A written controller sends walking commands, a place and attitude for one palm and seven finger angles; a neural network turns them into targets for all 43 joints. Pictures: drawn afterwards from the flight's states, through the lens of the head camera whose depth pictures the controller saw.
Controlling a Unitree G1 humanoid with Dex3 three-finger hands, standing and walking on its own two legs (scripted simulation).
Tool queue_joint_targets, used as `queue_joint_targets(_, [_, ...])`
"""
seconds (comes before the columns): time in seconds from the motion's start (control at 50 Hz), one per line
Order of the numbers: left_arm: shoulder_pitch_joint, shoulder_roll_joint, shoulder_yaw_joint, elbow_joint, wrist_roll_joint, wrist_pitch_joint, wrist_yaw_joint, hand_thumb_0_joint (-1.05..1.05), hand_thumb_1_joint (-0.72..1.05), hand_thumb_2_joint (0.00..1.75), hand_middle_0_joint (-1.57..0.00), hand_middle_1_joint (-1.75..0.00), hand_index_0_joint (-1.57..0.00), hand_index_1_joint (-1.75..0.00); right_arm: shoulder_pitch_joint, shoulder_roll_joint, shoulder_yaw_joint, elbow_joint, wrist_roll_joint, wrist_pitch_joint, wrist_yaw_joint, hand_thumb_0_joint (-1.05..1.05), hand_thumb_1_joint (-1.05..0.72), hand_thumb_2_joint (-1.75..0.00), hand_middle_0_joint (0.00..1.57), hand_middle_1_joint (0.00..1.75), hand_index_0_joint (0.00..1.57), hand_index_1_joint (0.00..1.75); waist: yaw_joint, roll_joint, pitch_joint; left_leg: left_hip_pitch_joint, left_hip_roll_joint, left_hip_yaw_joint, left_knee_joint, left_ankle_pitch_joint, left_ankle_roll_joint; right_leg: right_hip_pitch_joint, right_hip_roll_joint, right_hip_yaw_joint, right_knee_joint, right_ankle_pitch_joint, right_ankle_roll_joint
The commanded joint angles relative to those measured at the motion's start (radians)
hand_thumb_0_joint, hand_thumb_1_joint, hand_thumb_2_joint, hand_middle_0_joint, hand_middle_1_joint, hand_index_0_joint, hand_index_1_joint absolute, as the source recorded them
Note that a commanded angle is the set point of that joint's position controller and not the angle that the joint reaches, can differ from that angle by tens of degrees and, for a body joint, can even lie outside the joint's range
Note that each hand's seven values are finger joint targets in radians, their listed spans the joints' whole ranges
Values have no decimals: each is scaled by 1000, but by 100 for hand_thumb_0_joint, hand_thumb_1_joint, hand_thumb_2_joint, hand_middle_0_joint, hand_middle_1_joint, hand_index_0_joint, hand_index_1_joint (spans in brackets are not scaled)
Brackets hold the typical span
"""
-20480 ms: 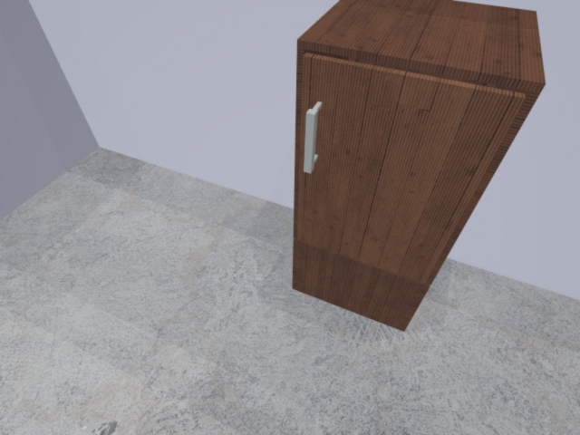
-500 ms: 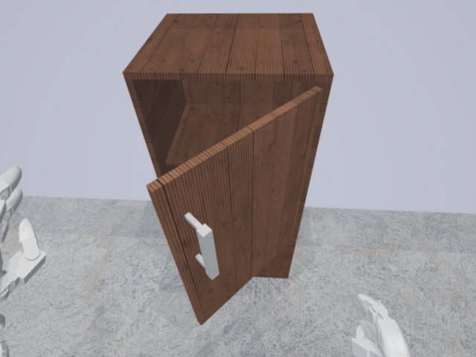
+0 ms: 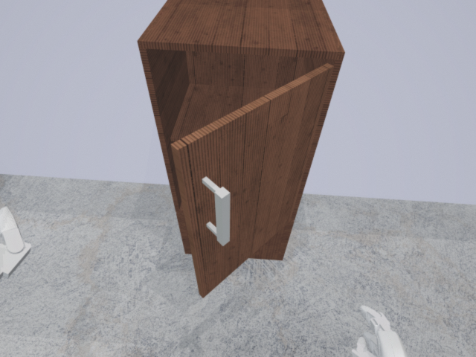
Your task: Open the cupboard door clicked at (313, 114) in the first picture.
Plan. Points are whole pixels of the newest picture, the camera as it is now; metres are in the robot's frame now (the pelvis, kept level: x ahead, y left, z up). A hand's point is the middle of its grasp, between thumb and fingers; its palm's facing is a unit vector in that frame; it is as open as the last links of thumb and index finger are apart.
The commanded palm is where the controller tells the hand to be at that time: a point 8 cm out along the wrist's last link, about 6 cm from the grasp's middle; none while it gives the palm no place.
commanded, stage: step back with the hand held close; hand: left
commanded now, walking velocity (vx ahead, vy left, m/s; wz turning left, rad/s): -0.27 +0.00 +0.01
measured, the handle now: (216, 212) +0.37 +0.07 +0.02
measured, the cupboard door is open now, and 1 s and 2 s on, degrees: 47 47 47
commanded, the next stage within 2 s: stop stepping back and stand still in 0.54 s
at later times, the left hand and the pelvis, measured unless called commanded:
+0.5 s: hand out of the picture +0.15 +0.26 +0.19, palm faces +0.39 -0.85 -0.35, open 7.5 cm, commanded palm +0.08 +0.29 +0.19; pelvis -0.08 +0.00 +0.02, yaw -4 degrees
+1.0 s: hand out of the picture +0.06 +0.22 +0.18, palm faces +0.32 -0.84 -0.43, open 7.5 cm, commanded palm -0.01 +0.27 +0.19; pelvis -0.18 -0.01 +0.01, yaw -6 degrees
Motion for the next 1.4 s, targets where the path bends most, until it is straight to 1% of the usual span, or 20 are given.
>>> queue_joint_targets(0.0, [-79,192,113,-224,-11,-65,6,0,90,90,-20,-30,-20,-30,-94,-147,-63,-161,23,-55,-3,0,-90,-90,20,30,20,30,-20,0,-84,-187,167,-192,-149,-193,-13,185,-136,209,-91,171,-55])
queue_joint_targets(0.06, [-75,220,115,-230,-28,-86,-6,0,90,90,-20,-30,-20,-30,-96,-134,-55,-152,46,-62,21,0,-90,-90,20,30,20,30,-21,-76,-65,-60,101,-151,5,-194,-40,-7,-235,320,-263,-48,-109])
queue_joint_targets(0.12, [-27,242,136,-260,-35,-108,-4,0,90,90,-20,-30,-20,-30,-104,-130,-49,-148,47,-64,30,0,-90,-90,20,30,20,30,-19,-42,-93,-16,117,-171,-54,-112,-41,-12,-216,242,-214,44,-99])
queue_joint_targets(0.18, [-11,245,181,-293,-21,-132,-9,0,90,90,-20,-30,-20,-30,-134,-165,-48,-165,40,-78,24,0,-90,-90,20,30,20,30,2,253,-83,-310,331,-391,-432,-407,37,230,1,38,149,-14,9])
queue_joint_targets(0.2, [-14,246,188,-271,-16,-136,-10,0,90,90,-20,-30,-20,-30,-142,-153,-50,-161,30,-90,18,0,-90,-90,20,30,20,30,4,297,-78,-404,416,-475,-533,-465,72,287,36,9,338,-90,24])
queue_joint_targets(0.22, [-33,241,178,-284,-14,-132,-3,0,90,90,-20,-30,-20,-30,-113,-129,-50,-147,10,-99,16,0,-90,-90,20,30,20,30,-8,186,-62,-347,426,-479,-521,-356,79,204,44,31,443,-169,17])
queue_joint_targets(0.26, [-45,213,148,-245,-28,-131,-5,0,90,90,-20,-30,-20,-30,-108,-125,-58,-115,18,-120,23,0,-90,-90,20,30,20,30,2,89,-63,-114,395,-375,-418,-126,74,26,11,37,424,-232,15])
queue_joint_targets(0.32, [-51,162,67,-232,-39,-118,-7,0,90,90,-20,-30,-20,-30,-108,-122,-52,-86,24,-142,29,0,-90,-90,20,30,20,30,3,132,-101,102,360,-295,-423,22,32,-27,-8,-16,281,-262,20])
queue_joint_targets(0.54, [44,284,156,-350,-102,-95,-38,0,90,90,-20,-30,-20,-30,-176,-118,-27,-97,8,-113,58,0,-90,-90,20,30,20,30,40,252,-300,305,262,-118,-425,323,-83,181,27,-113,-213,-158,-26])
queue_joint_targets(0.58, [68,317,194,-349,-118,-108,-49,0,90,90,-20,-30,-20,-30,-193,-118,-23,-110,11,-85,60,0,-90,-90,20,30,20,30,35,153,-252,257,213,-72,-302,192,-103,154,-50,-57,-392,-41,-54])
queue_joint_targets(0.64, [57,326,200,-290,-116,-118,-46,0,90,90,-20,-30,-20,-30,-163,-107,-28,-105,38,-71,55,0,-90,-90,20,30,20,30,26,-168,-148,124,55,-45,246,-77,-126,-93,-365,165,-454,31,-163])
queue_joint_targets(0.68, [81,296,190,-258,-89,-84,-44,0,90,90,-20,-30,-20,-30,-146,-94,-16,-115,51,-65,50,0,-90,-90,20,30,20,30,3,-134,-98,-116,89,-85,323,-88,-109,92,-325,78,-286,416,-158])
queue_joint_targets(0.72, [3,276,159,-229,-75,-66,-33,0,90,90,-20,-30,-20,-30,-149,-103,-3,-112,52,-64,31,0,-90,-90,20,30,20,30,-13,-67,-65,-48,106,-42,120,-2,-100,127,-282,30,-221,511,-105])
queue_joint_targets(0.82, [-67,246,105,-167,-58,-49,-17,0,90,90,-20,-30,-20,-30,-102,-156,-28,-100,69,-106,-1,0,-90,-90,20,30,20,30,4,37,-97,211,197,-153,-136,427,-18,87,-90,-27,-121,271,54])
queue_joint_targets(0.88, [-44,256,110,-282,-58,-69,-24,0,90,90,-20,-30,-20,-30,-102,-139,-18,-103,46,-127,12,0,-90,-90,20,30,20,30,0,176,-153,182,249,-292,-263,413,0,131,-28,-65,-36,-119,31])
queue_joint_targets(0.96, [55,261,156,-292,-51,-80,-18,0,90,90,-20,-30,-20,-30,-126,-134,-15,-112,34,-147,22,0,-90,-90,20,30,20,30,9,185,-66,-77,207,-237,-390,-176,-35,283,-39,-73,-172,-135,-4])
queue_joint_targets(1.06, [55,253,165,-188,-67,-84,-19,0,90,90,-20,-30,-20,-30,-93,-114,-35,-76,38,-108,23,0,-90,-90,20,30,20,30,-12,-110,2,12,88,-94,160,0,-111,-39,-303,245,-466,-306,-154])
queue_joint_targets(1.16, [-119,199,73,-107,-44,-89,-26,0,90,90,-20,-30,-20,-30,-96,-134,-25,-55,45,-140,2,0,-90,-90,20,30,20,30,-12,67,19,131,148,-158,-200,103,-67,39,-96,15,-268,-45,-13])
queue_joint_targets(1.24, [-128,213,69,-197,-38,-96,-36,0,90,90,-20,-30,-20,-30,-113,-125,-8,-70,38,-162,-3,0,-90,-90,20,30,20,30,3,172,-57,76,208,-286,-373,40,-45,185,-24,-57,-135,-35,26])
queue_joint_targets(1.38, [22,212,112,-180,-41,-86,-26,0,90,90,-20,-30,-20,-30,-115,-111,-13,-87,33,-161,17,0,-90,-90,20,30,20,30,5,44,-76,49,130,-147,-257,-5,-73,218,-84,22,-307,-6,-11])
